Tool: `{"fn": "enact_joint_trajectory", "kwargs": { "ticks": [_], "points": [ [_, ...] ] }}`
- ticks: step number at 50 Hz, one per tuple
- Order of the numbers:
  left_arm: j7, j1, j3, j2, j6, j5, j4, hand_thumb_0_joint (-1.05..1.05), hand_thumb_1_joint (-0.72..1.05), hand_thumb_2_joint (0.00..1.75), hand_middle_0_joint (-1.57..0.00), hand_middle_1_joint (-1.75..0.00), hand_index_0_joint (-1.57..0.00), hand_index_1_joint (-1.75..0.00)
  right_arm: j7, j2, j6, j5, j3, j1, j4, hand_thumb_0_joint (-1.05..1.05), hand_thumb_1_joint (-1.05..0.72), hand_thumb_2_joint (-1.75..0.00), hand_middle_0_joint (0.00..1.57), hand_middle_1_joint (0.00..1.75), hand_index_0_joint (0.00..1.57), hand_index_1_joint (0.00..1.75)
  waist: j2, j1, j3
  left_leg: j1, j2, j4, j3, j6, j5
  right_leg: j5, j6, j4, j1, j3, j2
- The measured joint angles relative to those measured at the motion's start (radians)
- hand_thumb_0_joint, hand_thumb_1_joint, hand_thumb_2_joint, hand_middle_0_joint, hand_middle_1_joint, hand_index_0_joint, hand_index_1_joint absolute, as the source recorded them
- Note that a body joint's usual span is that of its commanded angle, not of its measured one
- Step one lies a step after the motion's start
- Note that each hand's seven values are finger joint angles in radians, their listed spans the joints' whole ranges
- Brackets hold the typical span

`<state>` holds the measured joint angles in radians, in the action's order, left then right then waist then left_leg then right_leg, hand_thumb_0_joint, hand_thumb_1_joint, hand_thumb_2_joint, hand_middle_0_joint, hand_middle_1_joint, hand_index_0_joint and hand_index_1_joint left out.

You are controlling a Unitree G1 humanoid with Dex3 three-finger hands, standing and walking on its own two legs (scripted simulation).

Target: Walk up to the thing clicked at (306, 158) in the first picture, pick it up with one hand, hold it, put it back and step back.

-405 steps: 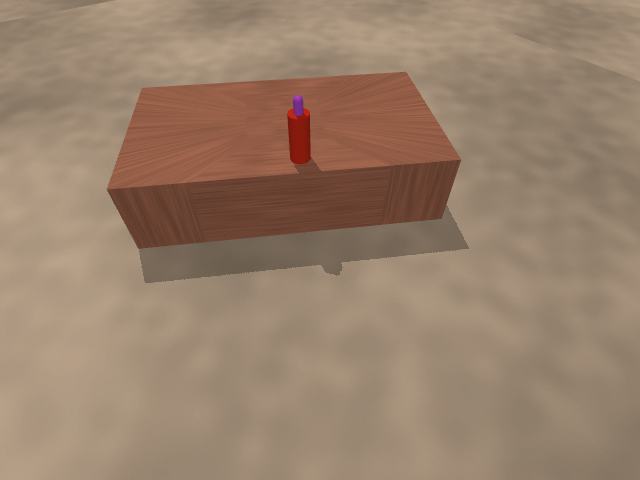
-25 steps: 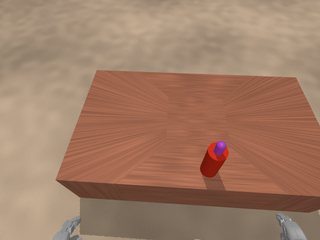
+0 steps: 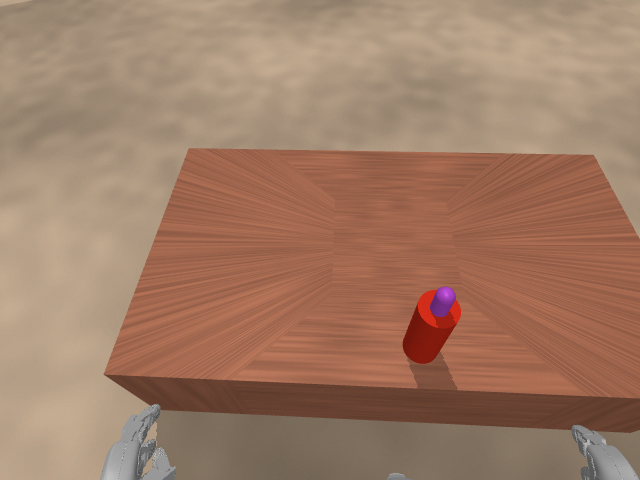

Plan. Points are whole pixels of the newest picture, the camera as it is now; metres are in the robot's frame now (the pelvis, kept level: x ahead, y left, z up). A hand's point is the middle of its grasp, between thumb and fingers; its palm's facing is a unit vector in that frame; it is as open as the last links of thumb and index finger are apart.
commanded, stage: go down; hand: right
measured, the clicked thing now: (432, 322) +0.44 -0.20 -0.27
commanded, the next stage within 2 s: approach in 1.96 s
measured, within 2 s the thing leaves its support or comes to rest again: neither
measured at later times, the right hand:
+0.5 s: hand out of the picture +0.13 -0.29 -0.10, palm faces +0.09 +0.95 -0.31, open 17.5 cm
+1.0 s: hand (602, 381) +0.26 -0.35 -0.06, palm faces +0.18 +0.96 -0.20, open 17.5 cm
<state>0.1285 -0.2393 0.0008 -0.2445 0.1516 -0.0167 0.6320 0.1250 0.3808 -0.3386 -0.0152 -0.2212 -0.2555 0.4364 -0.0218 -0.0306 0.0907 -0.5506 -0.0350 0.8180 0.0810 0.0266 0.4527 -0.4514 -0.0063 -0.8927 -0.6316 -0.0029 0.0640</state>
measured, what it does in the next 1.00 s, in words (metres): stands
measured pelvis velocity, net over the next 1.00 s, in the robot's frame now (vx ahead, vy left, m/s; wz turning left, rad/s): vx -0.04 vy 0.00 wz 0.02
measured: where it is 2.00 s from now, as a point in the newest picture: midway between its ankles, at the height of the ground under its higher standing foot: outside the picture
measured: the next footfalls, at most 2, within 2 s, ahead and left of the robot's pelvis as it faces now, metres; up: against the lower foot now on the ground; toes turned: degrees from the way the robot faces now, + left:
none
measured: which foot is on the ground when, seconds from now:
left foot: down 0.00-1.00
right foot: down 0.00-1.00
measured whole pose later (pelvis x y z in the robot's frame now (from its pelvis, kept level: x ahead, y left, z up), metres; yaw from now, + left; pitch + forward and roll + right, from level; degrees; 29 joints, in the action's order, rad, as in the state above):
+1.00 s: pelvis -0.04 +0.00 -0.03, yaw +1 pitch +15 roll +3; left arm 0.13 -0.30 0.01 -0.29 0.20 0.01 0.67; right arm 0.40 0.64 -0.01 0.05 -0.53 0.23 0.90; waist -0.01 -0.06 0.07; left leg -0.79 -0.03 0.98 0.08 0.02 0.46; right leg -0.45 0.00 -1.05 -0.86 0.01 0.08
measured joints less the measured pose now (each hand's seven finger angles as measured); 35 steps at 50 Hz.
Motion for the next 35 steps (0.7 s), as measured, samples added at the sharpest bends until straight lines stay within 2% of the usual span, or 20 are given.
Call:
{"fn": "enact_joint_trajectory", "kwargs": {
  "ticks": [11, 23, 26, 30, 35],
  "points": [
    [0.025, -0.016, 0.006, 0.008, 0.019, 0.000, -0.017, 0.01, 0.89, 0.91, -0.20, -0.30, -0.20, -0.31, 0.010, 0.011, -0.047, 0.015, -0.011, -0.061, -0.118, -0.01, 0.56, -0.05, 0.04, 0.05, 0.05, 0.06, -0.005, -0.003, 0.023, -0.049, 0.001, 0.059, 0.010, 0.000, 0.024, -0.025, 0.000, -0.068, -0.058, 0.014, 0.002],
    [0.046, -0.023, 0.013, 0.009, 0.053, 0.001, -0.030, 0.01, 0.90, 0.91, -0.20, -0.30, -0.20, -0.30, 0.009, 0.018, -0.084, 0.028, -0.017, -0.088, -0.185, -0.01, 0.55, -0.05, 0.04, 0.05, 0.05, 0.06, -0.009, -0.004, 0.034, -0.077, 0.001, 0.089, 0.016, 0.000, 0.026, -0.028, 0.003, -0.104, -0.093, 0.023, 0.003],
    [0.053, -0.022, 0.016, 0.008, 0.064, 0.004, -0.024, 0.01, 0.90, 0.91, -0.20, -0.30, -0.20, -0.30, 0.009, 0.029, -0.076, 0.033, -0.032, -0.057, -0.173, -0.01, 0.55, -0.05, 0.04, 0.05, 0.05, 0.06, -0.007, -0.001, 0.030, -0.084, 0.000, 0.099, 0.019, 0.000, 0.026, -0.026, 0.003, -0.113, -0.100, 0.027, 0.001],
    [0.062, -0.014, 0.022, 0.005, 0.080, 0.008, -0.002, 0.01, 0.90, 0.91, -0.20, -0.30, -0.20, -0.30, 0.021, 0.060, -0.039, 0.050, -0.074, 0.035, -0.110, -0.01, 0.55, -0.05, 0.04, 0.05, 0.05, 0.06, 0.000, 0.001, 0.018, -0.094, -0.001, 0.112, 0.024, -0.002, 0.026, -0.022, 0.001, -0.123, -0.112, 0.033, -0.001],
    [0.060, 0.001, 0.034, -0.003, 0.086, 0.012, 0.024, 0.01, 0.89, 0.91, -0.20, -0.30, -0.21, -0.30, 0.078, 0.123, 0.033, 0.067, -0.134, 0.201, 0.040, -0.01, 0.56, -0.05, 0.04, 0.05, 0.05, 0.06, 0.006, -0.008, 0.004, -0.114, 0.000, 0.120, 0.024, -0.006, 0.018, -0.012, -0.001, -0.127, -0.131, 0.034, 0.001]
  ]
}}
